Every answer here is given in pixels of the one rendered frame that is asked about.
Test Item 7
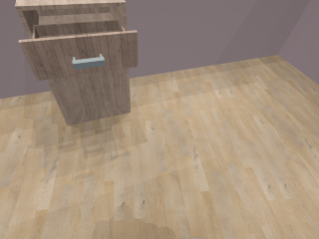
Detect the drawer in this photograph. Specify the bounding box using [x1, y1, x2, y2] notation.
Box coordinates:
[18, 20, 138, 81]

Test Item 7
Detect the handle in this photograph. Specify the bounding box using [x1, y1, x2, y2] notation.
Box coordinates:
[72, 54, 106, 70]

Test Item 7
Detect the cabinet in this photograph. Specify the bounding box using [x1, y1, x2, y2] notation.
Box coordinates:
[15, 0, 131, 126]

